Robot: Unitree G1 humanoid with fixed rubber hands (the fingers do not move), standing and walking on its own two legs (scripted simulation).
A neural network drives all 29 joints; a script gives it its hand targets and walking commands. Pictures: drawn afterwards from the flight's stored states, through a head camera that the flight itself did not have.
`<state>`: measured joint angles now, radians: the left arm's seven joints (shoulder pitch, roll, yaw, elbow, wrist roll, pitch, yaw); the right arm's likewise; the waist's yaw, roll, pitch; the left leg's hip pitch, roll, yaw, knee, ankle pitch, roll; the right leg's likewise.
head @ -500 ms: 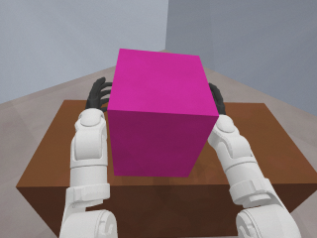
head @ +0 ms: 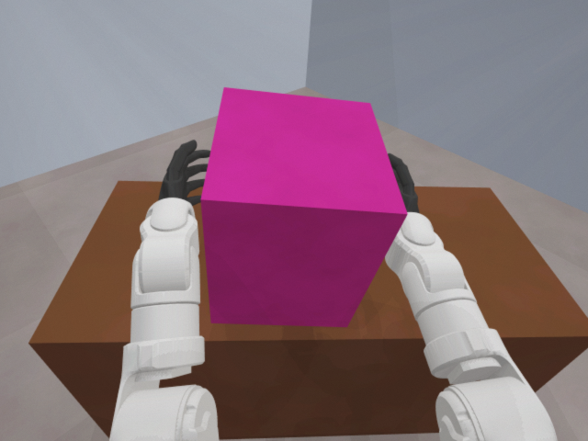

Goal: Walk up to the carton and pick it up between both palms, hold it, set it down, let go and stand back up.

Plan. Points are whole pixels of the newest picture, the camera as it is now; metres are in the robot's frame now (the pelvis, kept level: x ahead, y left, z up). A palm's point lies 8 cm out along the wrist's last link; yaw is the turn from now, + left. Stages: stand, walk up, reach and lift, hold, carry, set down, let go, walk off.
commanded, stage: hold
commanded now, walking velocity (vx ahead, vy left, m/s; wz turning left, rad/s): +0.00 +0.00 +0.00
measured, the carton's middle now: (289, 214) +0.39 +0.01 +0.14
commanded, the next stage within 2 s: none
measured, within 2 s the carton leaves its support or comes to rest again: neither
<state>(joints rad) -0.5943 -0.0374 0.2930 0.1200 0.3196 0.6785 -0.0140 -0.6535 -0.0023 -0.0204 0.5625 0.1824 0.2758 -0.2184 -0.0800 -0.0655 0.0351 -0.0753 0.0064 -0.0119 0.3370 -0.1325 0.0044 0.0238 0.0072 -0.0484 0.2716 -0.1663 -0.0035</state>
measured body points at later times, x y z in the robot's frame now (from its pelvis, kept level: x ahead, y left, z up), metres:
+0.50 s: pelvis +0.00 +0.00 +0.00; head -0.04 +0.04 +0.45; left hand +0.38 +0.16 +0.18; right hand +0.38 -0.13 +0.17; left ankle +0.04 +0.11 -0.75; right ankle +0.00 -0.12 -0.75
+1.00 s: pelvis +0.00 +0.00 +0.00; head -0.04 +0.03 +0.45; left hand +0.38 +0.16 +0.18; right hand +0.38 -0.14 +0.18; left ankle +0.04 +0.11 -0.75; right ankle +0.00 -0.12 -0.75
